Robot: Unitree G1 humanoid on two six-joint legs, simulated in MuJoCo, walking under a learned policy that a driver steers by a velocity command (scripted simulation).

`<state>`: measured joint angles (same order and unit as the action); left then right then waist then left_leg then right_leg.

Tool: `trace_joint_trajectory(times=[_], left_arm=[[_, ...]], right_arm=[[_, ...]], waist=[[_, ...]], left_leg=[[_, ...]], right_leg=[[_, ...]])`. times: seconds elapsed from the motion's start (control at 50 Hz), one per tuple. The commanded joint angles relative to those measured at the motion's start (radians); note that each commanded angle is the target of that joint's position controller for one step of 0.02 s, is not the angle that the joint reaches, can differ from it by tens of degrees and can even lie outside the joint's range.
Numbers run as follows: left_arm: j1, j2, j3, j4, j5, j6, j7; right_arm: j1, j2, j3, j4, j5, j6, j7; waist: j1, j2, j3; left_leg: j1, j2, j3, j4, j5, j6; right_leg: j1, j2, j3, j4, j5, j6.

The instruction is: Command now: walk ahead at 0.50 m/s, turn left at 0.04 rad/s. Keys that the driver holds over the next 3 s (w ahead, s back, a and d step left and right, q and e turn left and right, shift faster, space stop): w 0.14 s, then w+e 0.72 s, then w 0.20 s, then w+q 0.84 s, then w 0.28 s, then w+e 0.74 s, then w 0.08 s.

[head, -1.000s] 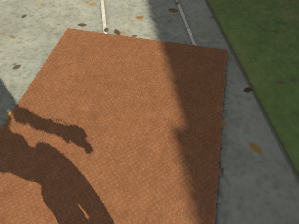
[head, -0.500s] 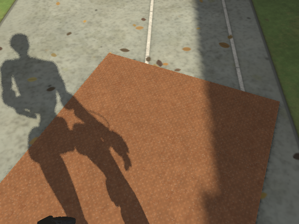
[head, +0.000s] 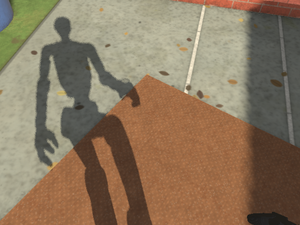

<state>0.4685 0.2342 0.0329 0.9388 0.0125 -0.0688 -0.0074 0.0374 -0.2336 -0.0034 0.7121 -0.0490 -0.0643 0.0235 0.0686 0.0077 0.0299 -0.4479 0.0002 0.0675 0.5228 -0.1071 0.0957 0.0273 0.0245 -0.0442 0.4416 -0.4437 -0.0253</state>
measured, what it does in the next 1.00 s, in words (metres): walks ahead, turning right: right foot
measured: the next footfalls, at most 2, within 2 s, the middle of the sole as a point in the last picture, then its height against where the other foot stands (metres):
right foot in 0.56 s outside the picture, level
left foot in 1.08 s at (175, 162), level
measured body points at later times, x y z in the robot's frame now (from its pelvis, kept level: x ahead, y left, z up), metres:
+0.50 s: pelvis +0.26 +0.00 +0.00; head +0.29 -0.01 +0.45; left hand +0.46 +0.20 -0.11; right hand +0.19 -0.25 -0.14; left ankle +0.11 +0.08 -0.72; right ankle +0.39 -0.11 -0.70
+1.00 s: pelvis +0.53 -0.07 +0.01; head +0.56 -0.09 +0.46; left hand +0.61 +0.20 -0.11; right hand +0.63 -0.36 -0.09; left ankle +0.73 +0.00 -0.69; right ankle +0.39 -0.09 -0.72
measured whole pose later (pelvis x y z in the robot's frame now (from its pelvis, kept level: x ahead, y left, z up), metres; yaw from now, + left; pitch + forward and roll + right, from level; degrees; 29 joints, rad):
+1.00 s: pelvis +0.53 -0.07 +0.01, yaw -24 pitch +2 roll -1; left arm 0.43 0.27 0.07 0.89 0.01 -0.05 0.00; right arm 0.04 -0.25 -0.02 0.74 -0.03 -0.04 0.03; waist 0.09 0.03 0.04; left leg -0.60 0.06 -0.01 0.63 -0.03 -0.02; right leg 0.02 0.14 0.15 0.28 -0.31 -0.11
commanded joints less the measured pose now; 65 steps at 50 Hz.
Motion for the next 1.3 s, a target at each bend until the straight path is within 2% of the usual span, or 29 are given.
trace_joint_trajectory(times=[0.02, 0.04, 0.06, 0.08, 0.12, 0.2, 0.3, 0.44, 0.5, 0.54, 0.56, 0.58, 0.6, 0.62, 0.66, 0.7, 0.76, 0.86, 0.96, 1.02, 1.06, 1.08, 1.1, 1.12, 1.14, 1.16, 1.18, 1.24, 1.3], left_arm=[[0.1, 0.041, 0.007, -0.095, -0.021, -0.006, 0.004], [0.011, 0.143, 0.031, -0.084, 0.01, 0.004, 0.01], [-0.065, 0.132, 0.031, -0.105, 0.007, -0.001, 0.001], [-0.091, 0.108, 0.025, -0.108, 0.003, -0.002, -0.004], [-0.065, 0.087, 0.021, -0.087, 0.019, 0.02, -0.014], [-0.132, 0.069, 0.021, -0.094, 0.018, 0.044, -0.031], [-0.291, 0.06, 0.019, -0.137, 0.012, 0.045, -0.034], [-0.473, 0.039, 0.0, -0.212, 0.019, 0.035, -0.047], [-0.391, 0.062, 0.012, -0.199, 0.023, 0.036, -0.039], [-0.171, 0.105, 0.039, -0.136, 0.032, 0.026, -0.03], [-0.012, 0.181, 0.069, -0.098, 0.045, 0.024, -0.017], [-0.03, 0.295, 0.1, -0.112, 0.037, 0.032, -0.005], [-0.015, 0.27, 0.099, -0.107, -0.005, 0.044, -0.006], [-0.086, 0.24, 0.091, -0.105, -0.008, 0.047, 0.001], [-0.17, 0.156, 0.07, -0.112, -0.008, 0.041, 0.004], [-0.191, 0.133, 0.059, -0.115, -0.015, 0.026, 0.006], [-0.15, 0.175, 0.069, -0.106, -0.015, 0.008, 0.002], [-0.054, 0.182, 0.073, -0.095, -0.013, 0.014, 0.002], [0.022, 0.169, 0.063, -0.074, 0.0, 0.012, 0.014], [-0.015, 0.193, 0.063, -0.077, 0.006, 0.005, 0.025], [-0.048, 0.208, 0.064, -0.076, 0.007, 0.0, 0.021], [-0.051, 0.181, 0.054, -0.088, 0.006, -0.006, 0.016], [0.062, 0.094, 0.036, -0.11, -0.026, -0.009, 0.01], [0.075, 0.137, 0.041, -0.097, -0.004, -0.009, 0.009], [-0.004, 0.155, 0.043, -0.103, 0.02, -0.003, 0.007], [-0.094, 0.149, 0.038, -0.122, 0.03, -0.006, -0.001], [-0.134, 0.134, 0.035, -0.138, 0.03, -0.006, -0.006], [-0.126, 0.104, 0.021, -0.145, 0.043, 0.016, -0.017], [-0.223, 0.092, 0.01, -0.182, 0.037, 0.023, -0.018]], right_arm=[[0.447, -0.296, -0.093, 0.067, -0.009, -0.003, -0.027], [0.381, -0.225, -0.083, 0.061, 0.031, 0.006, -0.024], [0.297, -0.167, -0.067, 0.054, 0.035, 0.003, -0.021], [0.257, -0.129, -0.057, 0.059, 0.031, -0.004, -0.016], [0.239, -0.098, -0.047, 0.076, 0.035, -0.017, -0.019], [0.3, -0.121, -0.057, 0.12, 0.037, -0.04, -0.021], [0.355, -0.108, -0.052, 0.16, 0.035, -0.043, -0.024], [0.441, -0.118, -0.05, 0.226, 0.028, -0.036, -0.048], [0.412, -0.156, -0.057, 0.231, 0.024, -0.024, -0.059], [0.393, -0.18, -0.064, 0.225, 0.024, -0.007, -0.061], [0.375, -0.168, -0.059, 0.194, 0.029, -0.009, -0.058], [0.425, -0.054, -0.039, 0.132, 0.038, -0.018, -0.032], [0.3, -0.138, -0.056, 0.11, 0.028, -0.029, -0.028], [0.234, -0.127, -0.051, 0.078, 0.038, -0.044, -0.023], [0.234, -0.122, -0.051, 0.084, 0.028, -0.044, -0.025], [0.27, -0.104, -0.048, 0.085, 0.003, -0.003, -0.021], [0.218, -0.085, -0.044, 0.055, -0.001, 0.027, -0.013], [0.011, -0.088, -0.038, -0.017, 0.009, 0.028, -0.006], [-0.105, -0.085, -0.026, -0.057, 0.017, 0.011, 0.003], [-0.037, -0.116, -0.035, -0.047, 0.018, 0.0, 0.001], [0.177, -0.156, -0.056, 0.022, 0.018, -0.014, -0.016], [0.331, -0.202, -0.071, 0.052, 0.006, -0.024, -0.03], [0.436, -0.313, -0.099, 0.06, -0.012, -0.021, -0.037], [0.407, -0.283, -0.1, 0.084, 0.018, -0.002, -0.024], [0.303, -0.208, -0.085, 0.065, 0.036, 0.005, -0.017], [0.241, -0.148, -0.07, 0.055, 0.039, 0.004, -0.009], [0.223, -0.124, -0.062, 0.062, 0.034, 0.001, -0.008], [0.27, -0.128, -0.061, 0.105, 0.043, -0.014, -0.008], [0.316, -0.158, -0.075, 0.128, 0.049, -0.013, -0.014]], waist=[[-0.157, 0.299, -0.341], [-0.155, 0.116, -0.221], [-0.123, 0.074, -0.099], [-0.096, 0.047, -0.051], [-0.049, 0.072, -0.027], [-0.046, 0.051, 0.007], [-0.077, 0.04, 0.054], [-0.125, 0.047, 0.084], [-0.074, 0.087, 0.015], [0.022, 0.077, -0.111], [0.094, 0.005, -0.205], [0.016, -0.245, -0.283], [0.062, -0.088, -0.298], [0.028, -0.06, -0.145], [-0.051, 0.031, -0.02], [-0.096, 0.004, -0.03], [-0.095, -0.019, -0.016], [-0.018, -0.061, 0.011], [0.034, -0.072, 0.016], [-0.017, -0.088, 0.014], [-0.119, -0.057, -0.078], [-0.184, -0.008, -0.185], [-0.158, 0.197, -0.328], [-0.134, 0.227, -0.309], [-0.096, 0.104, -0.13], [-0.095, 0.024, -0.053], [-0.077, 0.031, -0.01], [-0.043, 0.08, -0.022], [-0.053, 0.072, 0.0]], left_leg=[[0.759, 0.449, -0.736, -0.208, -0.163, 0.224], [0.662, 0.39, -0.697, -0.238, -0.225, 0.2], [0.532, 0.345, -0.543, -0.258, -0.18, 0.174], [0.432, 0.295, -0.442, -0.294, -0.079, 0.147], [0.32, 0.226, -0.312, -0.342, 0.021, 0.107], [0.31, 0.214, -0.195, -0.414, 0.088, 0.108], [0.365, 0.195, -0.063, -0.436, 0.158, 0.07], [0.541, 0.228, 0.063, -0.35, 0.444, 0.035], [0.604, 0.242, 0.112, -0.148, 0.882, 0.018], [0.532, 0.234, 0.143, 0.193, 0.879, 0.005], [0.318, 0.206, 0.15, 0.481, 0.582, -0.018], [-0.145, -0.018, 0.12, 0.869, -0.369, -0.076], [-0.272, -0.027, -0.1, 0.946, -0.388, -0.068], [-0.324, 0.039, -0.12, 0.888, -0.278, -0.061], [-0.213, 0.093, -0.11, 0.725, -0.208, -0.076], [-0.116, 0.104, -0.107, 0.643, -0.21, -0.107], [-0.135, 0.103, -0.075, 0.529, -0.151, -0.14], [-0.207, 0.084, -0.069, 0.283, 0.052, -0.157], [-0.187, 0.05, -0.05, 0.111, 0.108, -0.119], [-0.039, 0.021, -0.056, 0.018, 0.029, -0.067], [0.228, -0.028, -0.032, -0.064, -0.017, -0.024], [0.447, 0.086, -0.145, -0.074, -0.073, 0.02], [0.719, 0.352, -0.587, -0.114, -0.177, 0.148], [0.702, 0.402, -0.862, -0.25, -0.221, 0.206], [0.562, 0.362, -0.738, -0.257, -0.316, 0.198], [0.446, 0.308, -0.61, -0.275, -0.266, 0.179], [0.374, 0.253, -0.518, -0.297, -0.165, 0.153], [0.297, 0.175, -0.398, -0.315, 0.1, 0.145], [0.266, 0.153, -0.357, -0.354, 0.101, 0.166]], right_leg=[[-0.596, 0.053, -0.004, 0.776, -0.105, -0.04], [-0.689, -0.013, 0.092, 0.825, -0.051, -0.052], [-0.698, -0.052, 0.095, 0.794, 0.045, -0.057], [-0.657, -0.083, 0.089, 0.737, 0.102, -0.052], [-0.564, -0.112, 0.076, 0.667, 0.137, -0.029], [-0.625, -0.114, 0.078, 0.618, 0.238, -0.007], [-0.721, -0.097, 0.086, 0.449, 0.412, 0.002], [-0.684, -0.065, -0.049, 0.194, 0.414, -0.054], [-0.539, 0.02, -0.112, 0.163, 0.265, -0.117], [-0.266, 0.078, -0.102, 0.075, 0.238, -0.176], [-0.009, -0.054, 0.091, 0.032, 0.177, -0.237], [0.299, -0.361, 0.642, -0.024, 0.239, -0.415], [0.302, -0.363, 0.768, -0.125, 0.244, -0.426], [0.173, -0.342, 0.606, -0.152, 0.293, -0.384], [-0.067, -0.249, 0.437, -0.192, 0.49, -0.302], [-0.165, -0.187, 0.346, -0.214, 0.58, -0.279], [-0.215, -0.143, 0.304, -0.238, 0.605, -0.272], [-0.153, -0.109, 0.32, -0.229, 0.576, -0.214], [-0.024, -0.143, 0.328, -0.185, 0.683, -0.192], [-0.006, -0.18, 0.341, -0.131, 0.791, -0.156], [-0.026, -0.129, 0.286, 0.101, 0.976, -0.122], [-0.136, -0.082, 0.238, 0.325, 0.817, -0.104], [-0.414, 0.068, 0.139, 0.683, 0.342, -0.053], [-0.582, 0.116, 0.151, 0.803, -0.076, -0.055], [-0.652, 0.033, 0.157, 0.847, 0.003, -0.059], [-0.65, -0.011, 0.139, 0.794, 0.077, -0.056], [-0.634, -0.045, 0.123, 0.73, 0.109, -0.049], [-0.555, -0.067, 0.087, 0.627, 0.13, -0.004], [-0.593, -0.083, 0.059, 0.5, 0.189, 0.039]])
Over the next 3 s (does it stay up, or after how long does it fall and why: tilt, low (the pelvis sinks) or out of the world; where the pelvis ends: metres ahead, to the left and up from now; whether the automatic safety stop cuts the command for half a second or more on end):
stays up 1.58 -0.24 -0.01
